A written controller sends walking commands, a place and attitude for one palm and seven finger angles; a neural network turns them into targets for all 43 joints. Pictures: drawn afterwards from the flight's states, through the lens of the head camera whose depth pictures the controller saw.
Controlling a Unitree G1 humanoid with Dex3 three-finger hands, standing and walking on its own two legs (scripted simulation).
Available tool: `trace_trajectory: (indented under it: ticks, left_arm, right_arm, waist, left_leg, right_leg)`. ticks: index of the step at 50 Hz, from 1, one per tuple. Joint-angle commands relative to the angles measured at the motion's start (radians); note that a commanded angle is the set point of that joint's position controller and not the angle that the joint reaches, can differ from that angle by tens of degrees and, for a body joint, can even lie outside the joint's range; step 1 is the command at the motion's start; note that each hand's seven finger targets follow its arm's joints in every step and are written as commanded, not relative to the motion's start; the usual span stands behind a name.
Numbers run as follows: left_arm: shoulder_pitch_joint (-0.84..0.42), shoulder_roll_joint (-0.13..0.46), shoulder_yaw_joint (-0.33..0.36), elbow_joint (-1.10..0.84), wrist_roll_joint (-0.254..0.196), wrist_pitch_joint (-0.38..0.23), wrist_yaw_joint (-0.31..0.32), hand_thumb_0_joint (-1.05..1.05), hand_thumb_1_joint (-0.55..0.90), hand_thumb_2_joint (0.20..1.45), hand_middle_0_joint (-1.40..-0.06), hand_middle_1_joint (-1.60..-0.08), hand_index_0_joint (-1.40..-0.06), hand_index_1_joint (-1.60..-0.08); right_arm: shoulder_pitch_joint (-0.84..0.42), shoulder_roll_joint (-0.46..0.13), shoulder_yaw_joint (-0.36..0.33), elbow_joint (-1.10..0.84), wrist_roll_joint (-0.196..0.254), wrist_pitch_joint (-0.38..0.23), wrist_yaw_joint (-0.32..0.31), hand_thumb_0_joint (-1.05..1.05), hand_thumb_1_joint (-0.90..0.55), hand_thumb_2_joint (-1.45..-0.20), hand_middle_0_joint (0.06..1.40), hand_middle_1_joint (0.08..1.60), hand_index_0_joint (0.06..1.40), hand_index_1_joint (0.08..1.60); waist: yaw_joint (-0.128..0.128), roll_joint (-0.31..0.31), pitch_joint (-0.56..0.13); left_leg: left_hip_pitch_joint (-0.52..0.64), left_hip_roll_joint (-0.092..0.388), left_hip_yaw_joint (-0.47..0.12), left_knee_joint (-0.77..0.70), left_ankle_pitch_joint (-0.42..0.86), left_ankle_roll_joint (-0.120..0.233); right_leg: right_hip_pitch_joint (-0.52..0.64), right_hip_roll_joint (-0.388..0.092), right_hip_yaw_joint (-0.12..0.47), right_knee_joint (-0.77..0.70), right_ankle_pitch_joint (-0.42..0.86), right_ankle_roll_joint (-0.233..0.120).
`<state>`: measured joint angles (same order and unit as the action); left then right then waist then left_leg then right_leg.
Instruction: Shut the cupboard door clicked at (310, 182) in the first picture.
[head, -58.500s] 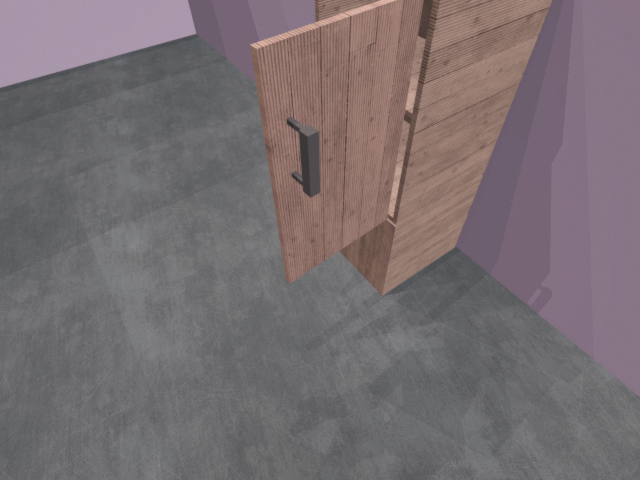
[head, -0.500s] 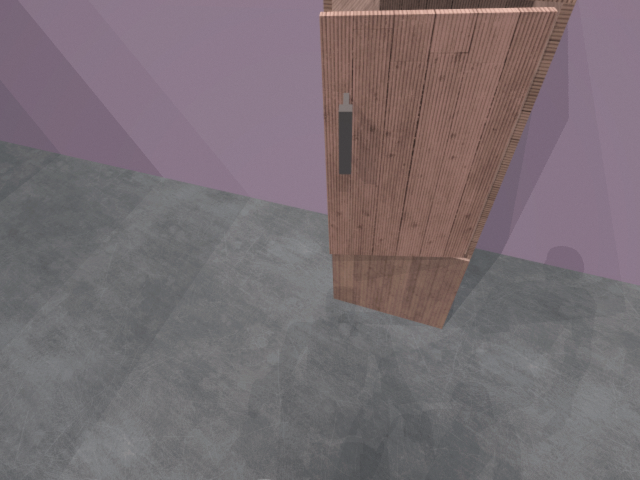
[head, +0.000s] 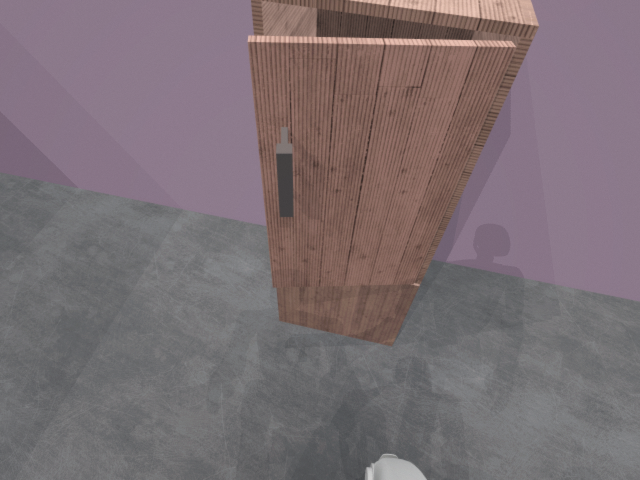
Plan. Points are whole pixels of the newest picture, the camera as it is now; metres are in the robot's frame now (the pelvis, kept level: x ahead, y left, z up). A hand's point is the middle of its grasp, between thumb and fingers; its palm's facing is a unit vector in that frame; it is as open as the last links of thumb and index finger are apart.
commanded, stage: take the last steps up to it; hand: left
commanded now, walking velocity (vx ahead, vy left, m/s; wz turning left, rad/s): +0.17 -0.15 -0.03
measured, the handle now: (285, 173) +0.55 +0.08 +0.05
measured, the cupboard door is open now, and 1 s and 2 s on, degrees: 16 16 16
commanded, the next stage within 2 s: come to a stop and stand still in 0.06 s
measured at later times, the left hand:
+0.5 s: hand (244, 476) +0.15 +0.11 -0.17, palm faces +0.08 -0.97 -0.23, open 7.3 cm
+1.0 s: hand out of the picture +0.08 +0.19 -0.17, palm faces +0.05 -0.97 -0.23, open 7.4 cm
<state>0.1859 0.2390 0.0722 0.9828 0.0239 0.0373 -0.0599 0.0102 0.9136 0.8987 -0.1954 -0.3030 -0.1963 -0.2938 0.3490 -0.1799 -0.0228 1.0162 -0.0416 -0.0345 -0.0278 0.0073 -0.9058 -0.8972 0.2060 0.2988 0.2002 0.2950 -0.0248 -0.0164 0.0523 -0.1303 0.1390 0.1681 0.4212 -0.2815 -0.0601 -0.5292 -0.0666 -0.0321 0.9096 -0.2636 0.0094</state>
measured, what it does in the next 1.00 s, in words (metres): steps on the spot: right foot, then left foot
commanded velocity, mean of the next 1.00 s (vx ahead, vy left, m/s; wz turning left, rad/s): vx -0.08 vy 0.06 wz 0.00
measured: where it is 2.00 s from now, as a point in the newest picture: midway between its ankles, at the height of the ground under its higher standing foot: outside the picture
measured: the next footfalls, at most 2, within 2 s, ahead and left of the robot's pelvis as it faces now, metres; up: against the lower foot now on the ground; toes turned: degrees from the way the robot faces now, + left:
right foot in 0.12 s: +0.17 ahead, -0.17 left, +0.00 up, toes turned -6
left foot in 0.70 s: +0.11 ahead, +0.10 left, +0.00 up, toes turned +3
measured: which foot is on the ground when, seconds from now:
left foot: down 0.00-0.12, up 0.14-0.68, down 0.70-1.00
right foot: up 0.00-0.10, down 0.12-0.70, up 0.72-0.90, down 0.92-1.00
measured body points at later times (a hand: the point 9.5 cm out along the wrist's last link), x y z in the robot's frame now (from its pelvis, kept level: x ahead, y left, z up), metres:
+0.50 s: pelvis +0.10 -0.07 +0.00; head +0.14 -0.09 +0.45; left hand +0.15 +0.16 -0.15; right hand +0.21 -0.32 -0.15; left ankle +0.10 +0.04 -0.68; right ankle +0.13 -0.16 -0.74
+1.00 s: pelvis +0.07 -0.01 +0.00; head +0.09 -0.01 +0.45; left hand +0.08 +0.24 -0.16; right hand +0.12 -0.24 -0.16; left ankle +0.07 +0.10 -0.74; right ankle +0.05 -0.13 -0.74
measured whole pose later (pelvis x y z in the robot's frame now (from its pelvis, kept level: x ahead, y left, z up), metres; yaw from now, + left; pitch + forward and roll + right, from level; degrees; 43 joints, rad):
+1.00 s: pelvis +0.07 -0.01 +0.00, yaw +0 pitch -1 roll +0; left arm 0.24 0.20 0.02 1.08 0.01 0.02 0.02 0.01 0.91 0.90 -0.20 -0.30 -0.20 -0.29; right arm 0.20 -0.17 -0.01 1.05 0.00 0.03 -0.03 0.01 -0.92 -0.90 0.21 0.30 0.20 0.29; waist 0.02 0.00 0.06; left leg -0.20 -0.01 0.04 0.47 -0.25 0.01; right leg -0.18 -0.01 0.01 0.48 -0.28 0.00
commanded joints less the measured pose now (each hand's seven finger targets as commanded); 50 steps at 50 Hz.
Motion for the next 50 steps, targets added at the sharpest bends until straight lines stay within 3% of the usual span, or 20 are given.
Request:
trace_trajectory:
  ticks: [1, 4, 5, 6, 7, 8, 9, 12, 21, 29, 32, 33, 35, 36, 37, 39, 42, 46, 48, 50]
  left_arm:
    - [-0.028, 0.017, 0.000, -0.064, 0.002, -0.020, -0.001, 0.000, 0.900, 0.900, -0.200, -0.300, -0.200, -0.300]
    - [0.117, 0.067, 0.014, -0.013, 0.004, -0.039, 0.007, 0.000, 0.900, 0.900, -0.200, -0.300, -0.200, -0.300]
    - [0.217, 0.135, 0.027, 0.014, 0.008, -0.052, 0.019, 0.000, 0.900, 0.900, -0.200, -0.300, -0.200, -0.300]
    - [0.311, 0.232, 0.048, 0.043, 0.013, -0.066, 0.035, 0.000, 0.900, 0.900, -0.200, -0.300, -0.200, -0.300]
    - [0.299, 0.241, 0.041, 0.042, -0.003, -0.061, 0.047, 0.000, 0.900, 0.900, -0.200, -0.300, -0.200, -0.300]
    - [0.214, 0.195, 0.032, 0.023, -0.002, -0.061, 0.056, 0.000, 0.900, 0.900, -0.200, -0.300, -0.200, -0.300]
    - [0.147, 0.152, 0.019, 0.012, -0.003, -0.070, 0.064, 0.000, 0.900, 0.900, -0.200, -0.300, -0.200, -0.300]
    - [0.025, 0.066, -0.021, -0.018, -0.004, -0.078, 0.086, 0.000, 0.900, 0.900, -0.200, -0.300, -0.200, -0.300]
    - [0.088, 0.113, 0.012, 0.006, 0.000, -0.051, 0.113, 0.000, 0.900, 0.900, -0.200, -0.300, -0.200, -0.300]
    - [0.054, 0.143, 0.022, -0.031, 0.013, -0.033, 0.105, 0.000, 0.900, 0.900, -0.200, -0.300, -0.200, -0.300]
    - [0.035, 0.145, 0.021, -0.027, 0.008, -0.027, 0.099, 0.000, 0.900, 0.900, -0.200, -0.300, -0.200, -0.300]
    - [0.039, 0.130, 0.015, -0.026, 0.001, -0.023, 0.096, 0.000, 0.900, 0.900, -0.200, -0.300, -0.200, -0.300]
    - [0.077, 0.038, -0.009, -0.037, -0.007, -0.011, 0.092, 0.000, 0.900, 0.900, -0.200, -0.300, -0.200, -0.300]
    - [0.050, 0.039, -0.011, -0.035, -0.008, -0.003, 0.093, 0.000, 0.900, 0.900, -0.200, -0.300, -0.200, -0.300]
    - [0.057, 0.030, -0.011, -0.038, -0.008, -0.004, 0.088, 0.000, 0.900, 0.900, -0.200, -0.300, -0.200, -0.300]
    - [0.044, 0.042, -0.013, -0.007, -0.002, 0.007, 0.084, 0.000, 0.900, 0.900, -0.200, -0.300, -0.200, -0.300]
    - [0.079, 0.043, -0.020, 0.014, -0.011, 0.000, 0.084, 0.000, 0.900, 0.900, -0.200, -0.300, -0.200, -0.300]
    - [0.121, 0.061, -0.032, 0.056, -0.007, -0.029, 0.087, 0.000, 0.900, 0.900, -0.200, -0.300, -0.200, -0.300]
    - [0.079, 0.086, -0.040, 0.055, -0.012, -0.036, 0.086, 0.000, 0.900, 0.900, -0.200, -0.300, -0.200, -0.300]
    - [0.071, 0.057, -0.040, 0.067, -0.012, -0.043, 0.089, 0.000, 0.900, 0.900, -0.200, -0.300, -0.200, -0.300]
  right_arm:
    - [0.003, -0.221, -0.066, -0.036, 0.003, -0.006, -0.003, 0.000, -0.900, -0.900, 0.200, 0.300, 0.200, 0.300]
    - [-0.021, -0.228, -0.073, -0.029, 0.009, 0.007, 0.005, 0.000, -0.900, -0.900, 0.200, 0.300, 0.200, 0.300]
    - [-0.018, -0.185, -0.065, -0.031, 0.016, 0.008, 0.015, 0.000, -0.900, -0.900, 0.200, 0.300, 0.200, 0.300]
    - [-0.025, -0.087, -0.040, -0.058, 0.029, 0.009, 0.019, 0.000, -0.900, -0.900, 0.200, 0.300, 0.200, 0.300]
    - [-0.040, -0.102, -0.039, -0.076, 0.032, 0.017, 0.012, 0.000, -0.900, -0.900, 0.200, 0.300, 0.200, 0.300]
    - [-0.051, -0.101, -0.043, -0.068, 0.032, 0.018, 0.011, 0.000, -0.900, -0.900, 0.200, 0.300, 0.200, 0.300]
    - [-0.023, -0.096, -0.037, -0.046, 0.028, 0.014, 0.007, 0.000, -0.900, -0.900, 0.200, 0.300, 0.200, 0.300]
    - [0.020, -0.058, -0.014, 0.009, 0.032, 0.040, 0.004, 0.000, -0.900, -0.900, 0.200, 0.300, 0.200, 0.300]
    - [-0.137, -0.101, -0.040, -0.063, 0.029, 0.098, 0.009, 0.000, -0.900, -0.900, 0.200, 0.300, 0.200, 0.300]
    - [-0.191, -0.093, -0.042, -0.107, 0.035, 0.093, 0.021, 0.000, -0.900, -0.900, 0.200, 0.300, 0.200, 0.300]
    - [-0.117, -0.086, -0.035, -0.082, 0.035, 0.072, 0.022, 0.000, -0.900, -0.900, 0.200, 0.300, 0.200, 0.300]
    - [-0.098, -0.108, -0.035, -0.070, 0.034, 0.062, 0.021, 0.000, -0.900, -0.900, 0.200, 0.300, 0.200, 0.300]
    - [-0.142, -0.222, -0.054, -0.097, 0.024, 0.052, 0.013, 0.000, -0.900, -0.900, 0.200, 0.300, 0.200, 0.300]
    - [-0.186, -0.223, -0.044, -0.102, 0.014, 0.060, 0.007, 0.000, -0.900, -0.900, 0.200, 0.300, 0.200, 0.300]
    - [-0.216, -0.207, -0.033, -0.115, 0.010, 0.057, -0.001, 0.000, -0.900, -0.900, 0.200, 0.300, 0.200, 0.300]
    - [-0.207, -0.182, -0.025, -0.084, 0.013, 0.044, -0.010, 0.000, -0.900, -0.900, 0.200, 0.300, 0.200, 0.300]
    - [-0.189, -0.166, -0.016, -0.065, 0.022, 0.041, -0.014, 0.000, -0.900, -0.900, 0.200, 0.300, 0.200, 0.300]
    - [-0.144, -0.121, -0.012, -0.036, 0.041, 0.036, -0.009, 0.000, -0.900, -0.900, 0.200, 0.300, 0.200, 0.300]
    - [-0.109, -0.100, -0.006, -0.015, 0.044, 0.034, 0.000, 0.000, -0.900, -0.900, 0.200, 0.300, 0.200, 0.300]
    - [-0.087, -0.097, -0.007, 0.013, 0.038, 0.032, -0.001, 0.000, -0.900, -0.900, 0.200, 0.300, 0.200, 0.300]
  waist:
    - [0.000, 0.205, 0.026]
    - [0.069, 0.096, -0.057]
    - [0.119, -0.066, -0.092]
    - [0.153, -0.377, -0.157]
    - [0.139, -0.313, -0.167]
    - [0.102, -0.239, -0.105]
    - [0.064, -0.283, -0.125]
    - [-0.007, -0.071, -0.149]
    - [0.052, -0.064, -0.105]
    - [0.048, -0.163, -0.113]
    - [0.017, -0.166, -0.144]
    - [0.012, -0.129, -0.157]
    - [0.036, 0.233, -0.135]
    - [0.035, 0.209, -0.076]
    - [0.058, 0.120, -0.030]
    - [0.049, 0.244, -0.028]
    - [0.058, 0.198, -0.064]
    - [0.052, 0.007, -0.067]
    - [0.018, 0.015, -0.039]
    - [0.016, -0.116, -0.069]
  left_leg:
    - [-0.090, 0.193, -0.083, -0.150, 0.166, 0.150]
    - [-0.134, 0.130, -0.039, 0.047, 0.154, 0.098]
    - [-0.266, 0.050, 0.024, 0.254, 0.067, 0.065]
    - [-0.448, -0.103, 0.043, 0.567, -0.372, 0.038]
    - [-0.449, -0.082, -0.089, 0.727, -0.415, 0.058]
    - [-0.479, -0.052, -0.130, 0.780, -0.317, 0.062]
    - [-0.466, -0.043, -0.147, 0.805, -0.252, 0.050]
    - [-0.267, -0.034, -0.174, 0.636, -0.160, 0.022]
    - [-0.359, -0.118, -0.201, 0.562, -0.181, -0.001]
    - [-0.250, -0.125, -0.175, 0.389, -0.164, 0.009]
    - [-0.078, -0.136, -0.137, 0.082, 0.023, 0.018]
    - [0.015, -0.113, -0.143, -0.021, 0.128, 0.025]
    - [-0.015, 0.162, -0.406, -0.113, 0.345, 0.135]
    - [-0.149, 0.187, -0.404, -0.151, 0.299, 0.207]
    - [-0.214, 0.162, -0.359, -0.154, 0.247, 0.212]
    - [-0.120, 0.094, -0.326, -0.123, 0.473, 0.191]
    - [-0.066, 0.079, -0.285, -0.090, 0.506, 0.201]
    - [-0.092, -0.026, -0.252, -0.017, 0.266, 0.110]
    - [-0.048, -0.063, -0.231, -0.062, 0.133, 0.074]
    - [-0.010, -0.047, -0.223, -0.060, 0.188, 0.075]
  right_leg:
    - [0.118, 0.015, -0.058, -0.209, 0.063, 0.006]
    - [0.388, 0.065, -0.093, -0.386, 0.114, -0.012]
    - [0.555, -0.009, 0.012, -0.466, 0.061, -0.043]
    - [0.653, -0.252, 0.358, -0.606, 0.078, -0.142]
    - [0.583, -0.310, 0.430, -0.679, 0.071, -0.199]
    - [0.526, -0.276, 0.365, -0.680, 0.119, -0.203]
    - [0.514, -0.267, 0.345, -0.639, 0.335, -0.194]
    - [0.362, -0.227, 0.128, -0.560, 0.759, -0.173]
    - [0.460, -0.319, 0.200, -0.542, 0.898, -0.241]
    - [0.399, -0.267, 0.157, -0.539, 0.611, -0.210]
    - [0.356, -0.203, 0.121, -0.475, 0.424, -0.133]
    - [0.310, -0.162, 0.091, -0.430, 0.322, -0.084]
    - [0.213, -0.004, -0.031, -0.299, -0.151, 0.015]
    - [0.251, 0.015, 0.003, -0.220, -0.231, 0.015]
    - [0.272, 0.013, 0.013, -0.198, -0.205, 0.009]
    - [0.235, 0.035, 0.028, -0.155, -0.153, 0.005]
    - [0.276, 0.041, 0.043, -0.211, -0.144, 0.000]
    - [0.413, -0.017, 0.153, -0.550, 0.200, -0.025]
    - [0.344, -0.077, 0.176, -0.570, 0.155, -0.053]
    - [0.364, -0.038, 0.149, -0.564, 0.188, -0.044]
